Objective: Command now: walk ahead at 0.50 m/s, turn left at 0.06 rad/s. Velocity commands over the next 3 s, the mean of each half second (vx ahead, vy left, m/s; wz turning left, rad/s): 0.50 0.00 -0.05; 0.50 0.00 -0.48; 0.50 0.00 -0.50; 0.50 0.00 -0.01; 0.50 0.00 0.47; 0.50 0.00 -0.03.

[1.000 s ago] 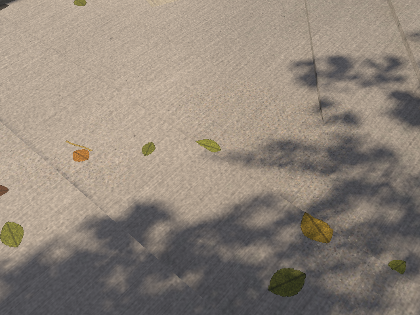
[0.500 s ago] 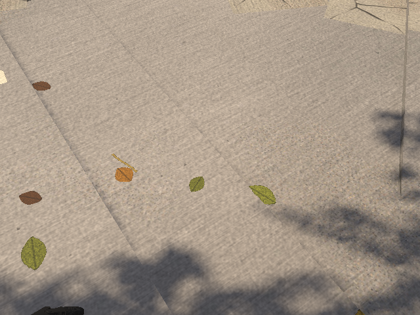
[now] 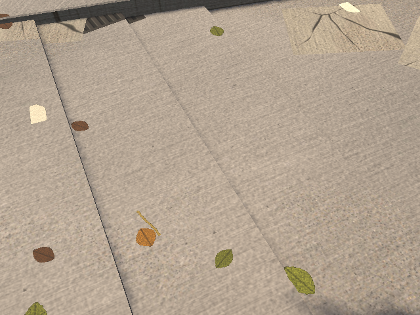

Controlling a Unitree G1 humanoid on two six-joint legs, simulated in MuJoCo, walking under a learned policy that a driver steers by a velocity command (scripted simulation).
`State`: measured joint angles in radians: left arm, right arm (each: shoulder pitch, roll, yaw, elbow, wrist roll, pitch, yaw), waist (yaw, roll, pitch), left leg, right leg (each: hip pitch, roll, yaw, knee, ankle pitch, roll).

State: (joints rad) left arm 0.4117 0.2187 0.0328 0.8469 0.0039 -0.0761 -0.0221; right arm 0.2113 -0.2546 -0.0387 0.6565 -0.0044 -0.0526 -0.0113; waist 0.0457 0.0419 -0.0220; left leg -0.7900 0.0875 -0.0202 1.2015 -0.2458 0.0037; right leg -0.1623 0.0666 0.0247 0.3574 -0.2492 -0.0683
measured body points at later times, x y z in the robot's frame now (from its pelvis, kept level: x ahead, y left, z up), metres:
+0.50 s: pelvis +0.28 +0.05 +0.00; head +0.30 +0.06 +0.45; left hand +0.39 +0.33 -0.12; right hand +0.34 -0.22 -0.12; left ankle +0.29 +0.14 -0.74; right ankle +0.32 -0.12 -0.66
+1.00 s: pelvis +0.54 -0.05 +0.00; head +0.58 -0.07 +0.44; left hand +0.73 +0.18 -0.11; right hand +0.60 -0.36 -0.11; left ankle +0.62 +0.12 -0.66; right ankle +0.54 -0.13 -0.74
